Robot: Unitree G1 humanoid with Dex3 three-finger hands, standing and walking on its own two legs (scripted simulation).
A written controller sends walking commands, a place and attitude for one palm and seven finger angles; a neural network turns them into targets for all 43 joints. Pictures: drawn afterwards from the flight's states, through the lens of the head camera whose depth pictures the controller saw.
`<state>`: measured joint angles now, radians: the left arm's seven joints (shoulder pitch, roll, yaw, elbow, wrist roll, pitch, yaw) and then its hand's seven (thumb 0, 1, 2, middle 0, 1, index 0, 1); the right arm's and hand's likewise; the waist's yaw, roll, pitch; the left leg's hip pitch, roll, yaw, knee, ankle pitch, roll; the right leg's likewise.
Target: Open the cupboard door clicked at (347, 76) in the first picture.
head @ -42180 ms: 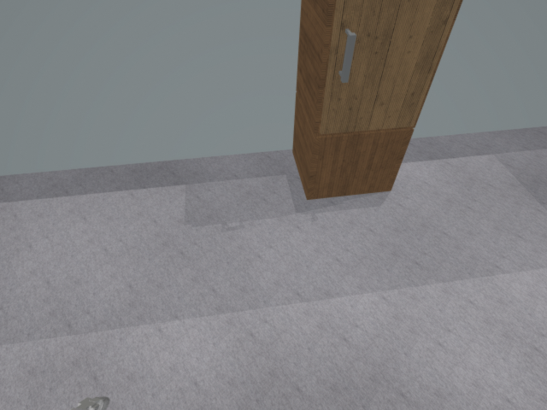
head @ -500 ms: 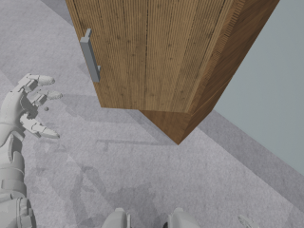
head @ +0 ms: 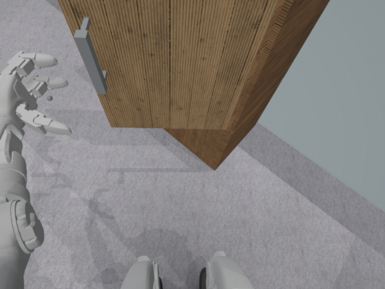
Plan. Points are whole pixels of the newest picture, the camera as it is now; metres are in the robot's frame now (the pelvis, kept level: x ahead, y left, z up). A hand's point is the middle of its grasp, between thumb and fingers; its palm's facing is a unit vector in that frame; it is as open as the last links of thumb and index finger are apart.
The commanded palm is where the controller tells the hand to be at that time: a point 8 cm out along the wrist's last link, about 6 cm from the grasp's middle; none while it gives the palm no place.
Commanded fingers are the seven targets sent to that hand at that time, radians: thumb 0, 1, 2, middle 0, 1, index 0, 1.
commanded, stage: move the hooked fingers beside the handle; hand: left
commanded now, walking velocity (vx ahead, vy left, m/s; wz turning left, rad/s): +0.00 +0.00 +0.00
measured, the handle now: (94, 58) +0.59 +0.20 +0.06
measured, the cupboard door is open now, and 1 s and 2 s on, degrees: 42 42 42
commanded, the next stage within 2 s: slide the fingers in behind the handle in 1.26 s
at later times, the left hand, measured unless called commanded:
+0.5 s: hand (59, 66) +0.55 +0.25 +0.08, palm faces -0.04 -1.00 -0.01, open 14.0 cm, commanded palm +0.53 +0.29 +0.07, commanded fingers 0.00 -0.50 0.30 -0.30 -1.20 -0.30 -1.20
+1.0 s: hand (61, 69) +0.55 +0.26 +0.07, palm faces -0.04 -1.00 -0.02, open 14.0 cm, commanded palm +0.54 +0.29 +0.06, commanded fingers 0.00 -0.50 0.30 -0.30 -1.20 -0.30 -1.20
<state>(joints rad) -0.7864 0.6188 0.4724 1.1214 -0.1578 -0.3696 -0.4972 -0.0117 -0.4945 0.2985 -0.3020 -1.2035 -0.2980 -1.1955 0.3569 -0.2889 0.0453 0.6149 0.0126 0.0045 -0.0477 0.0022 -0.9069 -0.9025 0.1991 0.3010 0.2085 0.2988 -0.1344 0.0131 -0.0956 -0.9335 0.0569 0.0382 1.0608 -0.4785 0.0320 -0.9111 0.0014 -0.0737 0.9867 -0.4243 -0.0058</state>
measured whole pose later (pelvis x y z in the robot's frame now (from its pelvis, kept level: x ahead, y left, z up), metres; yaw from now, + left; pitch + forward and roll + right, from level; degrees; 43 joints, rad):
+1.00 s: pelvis +0.01 +0.01 -0.01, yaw -2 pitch +27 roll -6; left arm -1.01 0.77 0.51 1.23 -0.05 -0.31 -0.45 -0.01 -0.49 0.30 -0.30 -1.20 -0.30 -1.20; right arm 0.40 -0.28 0.07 0.59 -0.02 0.10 -0.02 0.00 -0.91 -0.90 0.20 0.30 0.21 0.30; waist -0.23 0.03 -0.09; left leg -1.07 0.08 0.02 1.11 -0.51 0.04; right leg -1.02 0.02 -0.08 0.98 -0.43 0.01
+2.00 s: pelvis +0.01 +0.00 -0.01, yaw -1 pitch +25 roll -4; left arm -0.98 0.65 0.45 1.21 -0.06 -0.35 -0.34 -0.01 -0.49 0.30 -0.30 -1.20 -0.30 -1.20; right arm 0.41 -0.27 0.06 0.60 -0.02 0.09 0.00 0.00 -0.91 -0.90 0.20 0.30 0.21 0.30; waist -0.22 0.04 -0.10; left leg -1.04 0.08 0.03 1.11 -0.51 0.03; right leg -1.01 0.02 -0.08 1.00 -0.43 0.00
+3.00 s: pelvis +0.01 -0.01 -0.01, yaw +0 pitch +24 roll -3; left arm -0.98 0.53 0.38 1.20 -0.08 -0.39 -0.25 -0.01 -0.49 0.30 -0.30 -1.20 -0.28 -1.20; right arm 0.40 -0.27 0.03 0.63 -0.02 0.06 0.01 0.00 -0.91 -0.90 0.20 0.30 0.21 0.30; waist -0.19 0.04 -0.11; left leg -1.02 0.07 0.02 1.10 -0.50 0.02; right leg -1.00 0.02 -0.08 1.02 -0.44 -0.02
